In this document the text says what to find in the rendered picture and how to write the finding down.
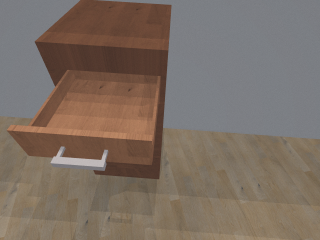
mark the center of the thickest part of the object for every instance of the drawer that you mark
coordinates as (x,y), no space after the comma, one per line
(89,112)

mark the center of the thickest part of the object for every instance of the cabinet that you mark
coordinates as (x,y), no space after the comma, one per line
(113,37)

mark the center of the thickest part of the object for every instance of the handle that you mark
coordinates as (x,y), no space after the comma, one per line
(79,163)

